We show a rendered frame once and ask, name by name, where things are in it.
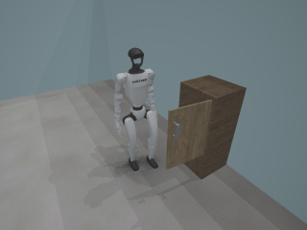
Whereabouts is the robot right hand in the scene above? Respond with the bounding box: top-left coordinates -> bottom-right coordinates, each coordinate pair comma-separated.
114,121 -> 124,137

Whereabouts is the cupboard door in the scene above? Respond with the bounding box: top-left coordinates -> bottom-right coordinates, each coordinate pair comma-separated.
166,100 -> 212,170

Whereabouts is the handle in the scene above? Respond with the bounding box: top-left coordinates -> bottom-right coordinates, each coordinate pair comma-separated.
173,122 -> 180,140

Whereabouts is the robot left upper arm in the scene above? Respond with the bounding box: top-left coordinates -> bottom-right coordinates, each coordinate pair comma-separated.
145,68 -> 155,94

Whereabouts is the humanoid robot torso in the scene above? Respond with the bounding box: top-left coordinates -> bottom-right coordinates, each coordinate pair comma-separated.
124,68 -> 150,121

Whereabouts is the robot left foot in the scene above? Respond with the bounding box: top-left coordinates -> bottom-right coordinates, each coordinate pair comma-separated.
146,155 -> 158,169

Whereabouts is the robot right forearm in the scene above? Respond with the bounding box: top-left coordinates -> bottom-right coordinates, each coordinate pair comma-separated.
113,94 -> 122,122

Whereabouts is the robot right upper arm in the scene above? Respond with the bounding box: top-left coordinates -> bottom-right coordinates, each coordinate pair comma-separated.
115,73 -> 128,102

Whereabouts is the robot left forearm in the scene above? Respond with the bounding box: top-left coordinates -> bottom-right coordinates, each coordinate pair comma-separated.
147,92 -> 155,110

